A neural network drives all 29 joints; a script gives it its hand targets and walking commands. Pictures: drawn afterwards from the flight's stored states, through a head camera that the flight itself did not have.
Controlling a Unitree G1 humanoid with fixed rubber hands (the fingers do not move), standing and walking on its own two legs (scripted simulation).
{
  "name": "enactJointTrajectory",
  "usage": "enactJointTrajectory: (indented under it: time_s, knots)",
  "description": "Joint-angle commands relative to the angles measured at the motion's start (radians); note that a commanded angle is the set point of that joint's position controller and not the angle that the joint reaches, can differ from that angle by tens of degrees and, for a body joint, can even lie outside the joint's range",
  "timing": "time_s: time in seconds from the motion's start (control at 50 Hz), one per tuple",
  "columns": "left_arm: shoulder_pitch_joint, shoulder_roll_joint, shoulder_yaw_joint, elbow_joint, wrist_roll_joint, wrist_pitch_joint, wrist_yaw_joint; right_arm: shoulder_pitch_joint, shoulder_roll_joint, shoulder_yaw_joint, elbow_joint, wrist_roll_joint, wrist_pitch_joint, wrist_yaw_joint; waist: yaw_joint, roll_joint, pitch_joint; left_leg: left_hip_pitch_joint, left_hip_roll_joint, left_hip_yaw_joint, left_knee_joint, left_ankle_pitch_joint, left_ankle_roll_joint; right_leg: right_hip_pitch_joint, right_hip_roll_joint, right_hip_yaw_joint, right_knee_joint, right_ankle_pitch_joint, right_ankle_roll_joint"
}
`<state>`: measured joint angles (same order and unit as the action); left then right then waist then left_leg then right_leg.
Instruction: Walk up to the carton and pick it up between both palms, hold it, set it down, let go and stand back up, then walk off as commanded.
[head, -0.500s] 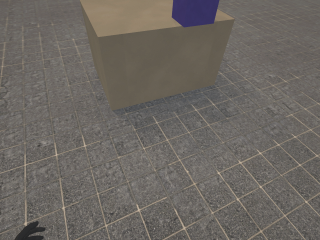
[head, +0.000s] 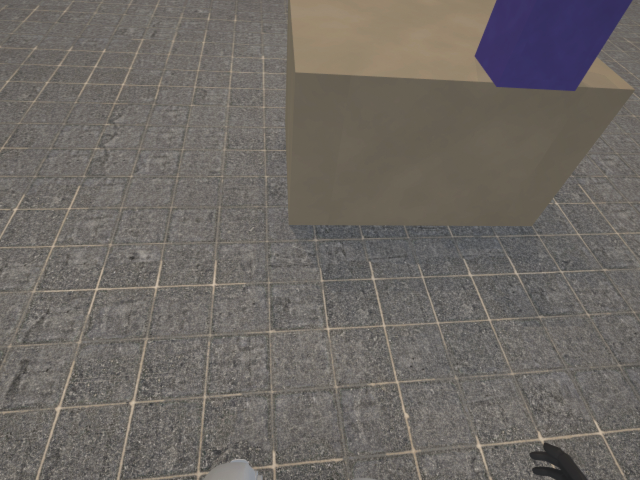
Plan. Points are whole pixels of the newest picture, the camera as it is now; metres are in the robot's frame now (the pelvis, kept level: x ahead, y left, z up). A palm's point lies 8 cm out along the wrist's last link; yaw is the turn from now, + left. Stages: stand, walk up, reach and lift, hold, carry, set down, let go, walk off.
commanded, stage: walk up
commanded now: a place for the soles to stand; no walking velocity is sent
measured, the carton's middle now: (544, 29) +1.33 -0.61 +0.06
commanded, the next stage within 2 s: none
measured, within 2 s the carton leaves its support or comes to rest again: neither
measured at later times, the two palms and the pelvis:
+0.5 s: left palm (168, 459) +0.17 +0.20 -0.13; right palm (628, 403) +0.28 -0.46 -0.09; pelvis +0.17 -0.13 -0.02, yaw +6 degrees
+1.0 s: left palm (313, 306) +0.42 +0.02 -0.12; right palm out of the picture +0.42 -0.65 -0.11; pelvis +0.33 -0.30 -0.03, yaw +10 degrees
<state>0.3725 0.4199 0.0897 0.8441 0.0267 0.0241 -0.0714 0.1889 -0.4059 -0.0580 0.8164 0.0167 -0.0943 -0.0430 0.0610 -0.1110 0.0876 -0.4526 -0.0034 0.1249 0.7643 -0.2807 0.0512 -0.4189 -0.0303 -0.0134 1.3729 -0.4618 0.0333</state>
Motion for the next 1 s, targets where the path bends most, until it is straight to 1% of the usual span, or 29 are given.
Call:
enactJointTrajectory:
  time_s: [0.0, 0.04, 0.12, 0.16, 0.18, 0.2, 0.22, 0.24, 0.3, 0.36, 0.4, 0.42, 0.44, 0.46, 0.48, 0.54, 0.6, 0.66, 0.68, 0.72, 0.74, 0.76, 0.78, 0.8, 0.82, 0.84, 0.86, 0.9, 0.98]
  knots:
    - [-0.056, 0.245, 0.068, -0.156, 0.006, -0.046, -0.007, 0.074, -0.338, -0.092, -0.035, -0.010, -0.037, -0.031, -0.047, 0.148, -0.067, 0.189, 0.399, -0.450, -0.373, 0.033, 0.231, -0.243, -0.164, 0.138, -0.071, 0.041, -0.026]
    - [-0.027, 0.228, 0.071, -0.128, 0.004, -0.025, -0.031, 0.010, -0.365, -0.097, -0.048, -0.034, -0.045, -0.014, -0.027, 0.251, -0.039, -0.012, 0.303, -0.310, -0.394, -0.183, 0.214, -0.108, -0.176, 0.089, -0.275, 0.016, -0.034]
    - [0.003, 0.232, 0.099, -0.096, 0.012, -0.017, -0.058, -0.079, -0.419, -0.113, -0.044, -0.050, -0.046, -0.010, 0.021, 0.312, -0.043, -0.192, 0.286, -0.302, -0.386, -0.448, 0.181, 0.069, -0.150, -0.007, -0.470, 0.125, -0.049]
    - [0.122, 0.266, 0.137, -0.041, 0.019, -0.019, -0.052, -0.124, -0.369, -0.097, -0.054, -0.065, -0.031, -0.006, 0.103, 0.170, -0.095, -0.341, 0.172, -0.163, -0.151, -0.556, 0.122, 0.317, -0.047, -0.109, -0.557, 0.114, -0.047]
    - [0.219, 0.288, 0.157, -0.003, 0.027, -0.022, -0.043, -0.102, -0.302, -0.077, -0.044, -0.078, -0.019, -0.009, 0.149, 0.006, -0.110, -0.449, 0.103, -0.085, 0.067, -0.633, 0.083, 0.426, 0.000, -0.100, -0.611, -0.029, -0.054]
    - [0.277, 0.360, 0.164, -0.029, 0.041, -0.029, -0.029, -0.121, -0.216, -0.056, -0.078, -0.056, -0.016, -0.014, 0.207, -0.308, -0.076, -0.551, -0.075, 0.023, 0.491, -0.540, 0.017, 0.347, -0.221, 0.326, -1.001, -0.479, -0.142]
    - [0.048, 0.424, 0.149, -0.112, 0.013, -0.042, -0.021, -0.120, -0.228, -0.050, -0.084, -0.038, -0.015, -0.027, 0.094, -0.261, -0.024, -0.554, -0.037, -0.166, 0.624, -0.387, 0.002, 0.188, -0.412, 0.779, -1.292, -0.671, -0.282]
    - [-0.125, 0.417, 0.145, -0.177, 0.007, -0.044, -0.017, -0.056, -0.295, -0.059, -0.045, -0.024, -0.022, -0.022, 0.017, -0.085, 0.036, -0.521, 0.055, -0.189, 0.621, -0.266, -0.007, 0.136, -0.430, 0.805, -1.297, -0.685, -0.329]
    - [-0.138, 0.344, 0.113, -0.154, 0.021, -0.046, 0.004, 0.036, -0.316, -0.066, 0.043, -0.019, -0.037, -0.013, -0.008, -0.053, 0.056, -0.357, 0.116, -0.130, 0.443, -0.278, -0.015, 0.036, -0.332, 0.456, -1.033, -0.355, -0.324]
    - [-0.130, 0.310, 0.103, -0.143, 0.032, -0.046, 0.002, 0.096, -0.280, -0.060, 0.059, -0.015, -0.046, 0.000, -0.015, -0.102, 0.019, -0.172, 0.069, -0.069, 0.200, -0.284, -0.001, -0.027, -0.305, 0.304, -0.945, -0.104, -0.331]
    - [-0.195, 0.269, 0.087, -0.172, 0.015, -0.035, 0.004, 0.287, -0.274, -0.072, 0.114, -0.029, -0.057, -0.010, -0.123, -0.008, -0.061, 0.189, 0.019, -0.063, -0.032, -0.077, 0.020, -0.194, -0.254, 0.158, -0.676, 0.022, -0.256]
    - [-0.218, 0.192, 0.056, -0.198, 0.007, -0.031, 0.006, 0.419, -0.347, -0.100, 0.146, -0.046, -0.064, -0.028, -0.206, 0.210, -0.134, 0.403, 0.076, -0.231, -0.219, -0.195, 0.022, -0.346, -0.150, 0.004, -0.360, 0.101, -0.162]
    - [-0.248, 0.144, 0.042, -0.235, 0.004, -0.036, 0.006, 0.440, -0.491, -0.132, 0.110, -0.059, -0.065, -0.043, -0.225, 0.447, -0.162, 0.491, 0.380, -0.931, -0.517, -0.387, 0.077, -0.571, 0.021, -0.012, -0.071, -0.073, -0.070]
    - [-0.224, 0.292, 0.072, -0.216, 0.013, -0.026, 0.013, 0.329, -0.535, -0.142, 0.076, -0.016, -0.066, -0.054, -0.168, 0.206, -0.231, 0.536, 0.506, -1.134, -0.497, -0.309, 0.185, -0.522, -0.047, 0.134, -0.001, -0.067, -0.056]
    - [-0.217, 0.312, 0.076, -0.184, 0.019, -0.028, 0.021, 0.287, -0.504, -0.134, 0.063, -0.010, -0.066, -0.064, -0.126, 0.081, -0.179, 0.543, 0.495, -0.987, -0.375, -0.104, 0.194, -0.562, -0.080, 0.149, 0.029, -0.042, -0.042]
    - [-0.239, 0.269, 0.071, -0.166, 0.015, -0.039, 0.032, 0.282, -0.377, -0.090, 0.056, -0.020, -0.074, -0.075, -0.103, 0.156, -0.089, 0.438, 0.397, -0.630, -0.157, 0.509, 0.233, -0.535, -0.115, 0.136, -0.022, -0.034, -0.042]
    - [-0.295, 0.240, 0.062, -0.190, 0.012, -0.030, 0.010, 0.267, -0.389, -0.090, 0.047, -0.034, -0.079, -0.069, -0.105, 0.233, -0.034, 0.342, 0.373, -0.543, -0.160, 0.464, 0.264, -0.513, -0.127, 0.124, -0.130, -0.032, -0.040]
    - [-0.296, 0.237, 0.071, -0.188, 0.006, -0.028, -0.017, 0.223, -0.414, -0.097, 0.017, -0.040, -0.077, -0.063, -0.088, 0.290, -0.053, 0.197, 0.350, -0.454, -0.178, 0.360, 0.233, -0.368, -0.131, 0.088, -0.284, 0.065, -0.057]
    - [-0.289, 0.242, 0.074, -0.193, 0.010, -0.027, -0.026, 0.174, -0.423, -0.098, 0.007, -0.041, -0.079, -0.065, -0.071, 0.329, -0.078, 0.146, 0.344, -0.431, -0.175, 0.299, 0.220, -0.284, -0.132, 0.086, -0.341, 0.112, -0.069]
    - [-0.213, 0.241, 0.103, -0.162, 0.008, -0.025, -0.037, 0.089, -0.423, -0.088, 0.004, -0.049, -0.071, -0.061, 0.005, 0.279, -0.110, -0.085, 0.295, -0.326, -0.111, 0.175, 0.173, 0.032, -0.078, 0.006, -0.435, 0.171, -0.083]
    - [-0.120, 0.253, 0.120, -0.122, 0.007, -0.024, -0.039, 0.055, -0.397, -0.080, 0.004, -0.054, -0.065, -0.061, 0.061, 0.231, -0.152, -0.200, 0.250, -0.241, -0.001, 0.090, 0.139, 0.225, -0.041, -0.042, -0.494, 0.199, -0.085]
    - [0.009, 0.300, 0.158, -0.073, 0.010, -0.023, -0.035, 0.101, -0.334, -0.055, 0.010, -0.067, -0.057, -0.059, 0.121, 0.043, -0.226, -0.317, 0.169, -0.115, 0.293, 0.062, 0.087, 0.440, -0.004, -0.008, -0.518, 0.091, -0.092]
    - [0.112, 0.370, 0.172, -0.077, 0.012, -0.027, -0.019, 0.099, -0.275, -0.037, -0.015, -0.048, -0.051, -0.059, 0.190, -0.250, -0.257, -0.471, 0.048, -0.032, 0.629, -0.090, 0.034, 0.485, -0.165, 0.327, -0.817, -0.175, -0.145]
    - [0.003, 0.430, 0.165, -0.131, -0.014, -0.033, -0.010, 0.108, -0.284, -0.032, -0.027, -0.021, -0.039, -0.070, 0.111, -0.334, -0.256, -0.556, -0.021, -0.109, 0.736, -0.356, 0.012, 0.441, -0.361, 0.801, -1.125, -0.267, -0.217]
    - [-0.153, 0.420, 0.152, -0.176, -0.021, -0.029, -0.003, 0.147, -0.321, -0.038, 0.027, -0.020, -0.032, -0.070, 0.031, -0.112, -0.198, -0.484, 0.065, -0.159, 0.785, -0.302, 0.004, 0.308, -0.370, 0.869, -1.186, -0.441, -0.260]
    - [-0.214, 0.383, 0.149, -0.185, -0.018, -0.024, 0.003, 0.138, -0.337, -0.040, 0.059, -0.013, -0.027, -0.057, 0.004, 0.023, -0.136, -0.438, 0.116, -0.147, 0.759, -0.241, 0.005, 0.192, -0.333, 0.732, -1.137, -0.472, -0.253]
    - [-0.218, 0.362, 0.143, -0.174, -0.009, -0.028, 0.012, 0.131, -0.328, -0.044, 0.087, -0.019, -0.025, -0.051, -0.012, 0.042, -0.059, -0.431, 0.136, -0.137, 0.721, -0.203, 0.005, 0.125, -0.318, 0.647, -1.077, -0.449, -0.219]
    - [-0.226, 0.310, 0.121, -0.166, -0.003, -0.043, 0.017, 0.212, -0.319, -0.050, 0.131, -0.021, -0.026, -0.049, -0.040, -0.050, -0.021, -0.325, 0.151, -0.121, 0.581, -0.183, -0.009, 0.040, -0.279, 0.464, -0.974, -0.268, -0.222]
    - [-0.170, 0.290, 0.108, -0.165, 0.022, -0.044, 0.018, 0.182, -0.313, -0.055, 0.136, -0.032, -0.028, -0.043, -0.004, -0.084, -0.051, -0.234, 0.103, -0.077, 0.362, -0.298, -0.004, 0.023, -0.274, 0.429, -0.940, -0.116, -0.269]
